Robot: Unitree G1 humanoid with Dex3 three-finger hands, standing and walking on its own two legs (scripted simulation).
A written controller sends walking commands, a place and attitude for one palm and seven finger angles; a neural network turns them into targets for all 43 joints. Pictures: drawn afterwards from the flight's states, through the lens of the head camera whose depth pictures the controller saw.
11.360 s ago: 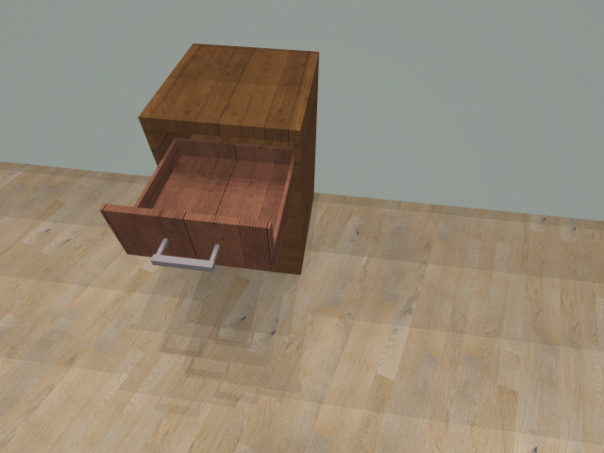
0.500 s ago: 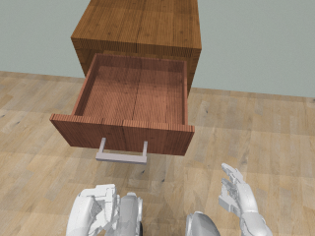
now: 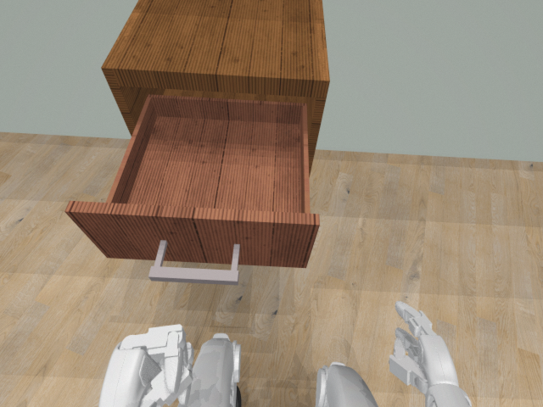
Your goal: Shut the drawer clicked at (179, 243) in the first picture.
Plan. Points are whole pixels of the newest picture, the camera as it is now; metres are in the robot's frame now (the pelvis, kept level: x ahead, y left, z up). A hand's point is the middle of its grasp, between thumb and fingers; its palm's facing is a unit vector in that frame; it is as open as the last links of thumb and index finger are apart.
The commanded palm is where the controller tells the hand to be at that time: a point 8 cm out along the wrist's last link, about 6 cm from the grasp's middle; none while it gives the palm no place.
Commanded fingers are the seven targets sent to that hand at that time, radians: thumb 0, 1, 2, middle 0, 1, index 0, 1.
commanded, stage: bring the fist close to the handle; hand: left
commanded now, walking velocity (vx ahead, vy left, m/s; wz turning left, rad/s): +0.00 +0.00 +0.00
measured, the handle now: (197, 262) +0.34 +0.15 -0.06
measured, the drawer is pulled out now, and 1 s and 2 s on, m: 0.30 0.30 0.28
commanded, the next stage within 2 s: push the drawer shut in 1.48 s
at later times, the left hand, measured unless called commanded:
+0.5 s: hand (202, 350) +0.20 +0.11 +0.01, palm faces -0.01 -1.00 +0.02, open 3.3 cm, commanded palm +0.17 +0.16 +0.00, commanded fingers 0.00 0.90 0.90 -1.40 -1.60 -1.40 -1.60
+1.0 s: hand (212, 330) +0.24 +0.11 -0.05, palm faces -0.05 -1.00 +0.02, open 3.3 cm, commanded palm +0.22 +0.16 -0.05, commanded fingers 0.00 0.90 0.90 -1.40 -1.60 -1.40 -1.60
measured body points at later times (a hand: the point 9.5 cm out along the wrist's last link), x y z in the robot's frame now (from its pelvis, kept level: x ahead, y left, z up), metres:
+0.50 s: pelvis +0.00 -0.01 -0.02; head +0.10 +0.00 +0.42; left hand +0.19 +0.16 +0.01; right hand +0.22 -0.24 -0.10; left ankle +0.08 +0.11 -0.58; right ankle +0.01 -0.12 -0.58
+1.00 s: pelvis +0.00 +0.00 -0.05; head +0.12 +0.02 +0.38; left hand +0.23 +0.16 -0.05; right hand +0.21 -0.23 -0.14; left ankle +0.08 +0.11 -0.58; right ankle +0.01 -0.12 -0.58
